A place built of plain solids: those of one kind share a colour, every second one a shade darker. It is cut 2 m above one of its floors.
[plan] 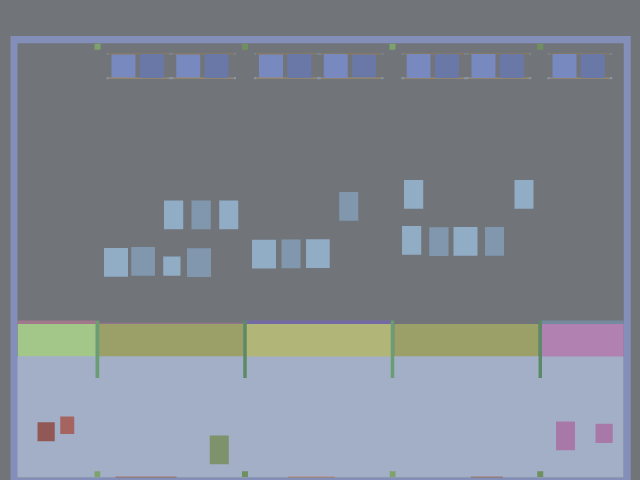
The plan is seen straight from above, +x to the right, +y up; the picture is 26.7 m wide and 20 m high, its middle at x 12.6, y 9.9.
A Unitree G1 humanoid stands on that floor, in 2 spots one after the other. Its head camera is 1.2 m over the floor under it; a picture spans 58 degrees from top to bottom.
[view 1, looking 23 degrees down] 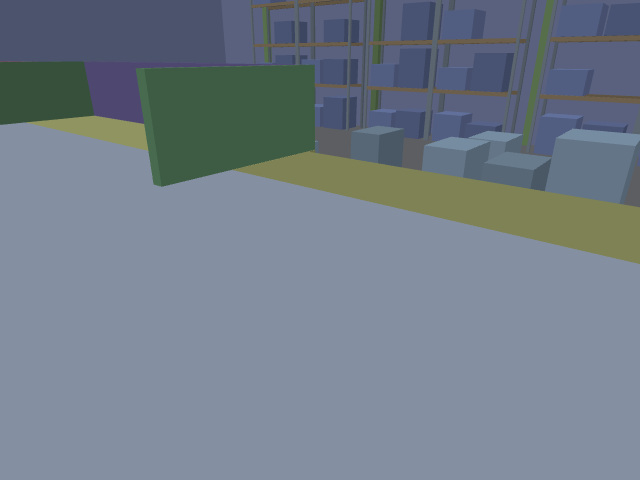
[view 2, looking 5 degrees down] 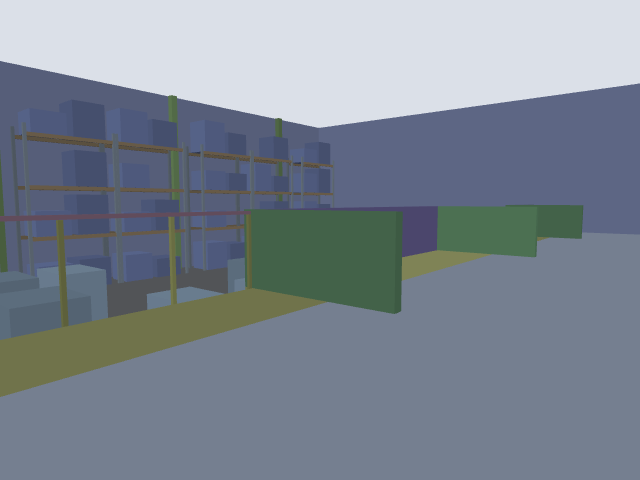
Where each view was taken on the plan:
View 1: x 19.55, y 1.90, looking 129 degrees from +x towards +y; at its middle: deck_inner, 3.07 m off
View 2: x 5.35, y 1.90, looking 39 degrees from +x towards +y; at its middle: screen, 5.23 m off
